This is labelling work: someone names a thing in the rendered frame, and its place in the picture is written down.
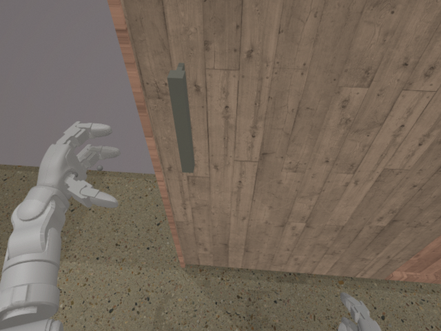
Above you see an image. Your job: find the wardrobe door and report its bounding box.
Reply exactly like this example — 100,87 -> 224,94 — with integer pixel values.
121,0 -> 441,279
395,235 -> 441,275

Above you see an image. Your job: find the robot right hand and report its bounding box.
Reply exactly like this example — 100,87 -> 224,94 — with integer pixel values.
338,292 -> 382,331

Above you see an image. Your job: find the robot left hand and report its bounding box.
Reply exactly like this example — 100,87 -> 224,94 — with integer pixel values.
37,121 -> 121,208

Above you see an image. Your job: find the handle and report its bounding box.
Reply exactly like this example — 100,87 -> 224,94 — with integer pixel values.
167,63 -> 195,173

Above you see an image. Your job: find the robot left forearm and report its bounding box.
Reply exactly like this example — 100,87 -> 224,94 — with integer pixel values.
0,185 -> 70,330

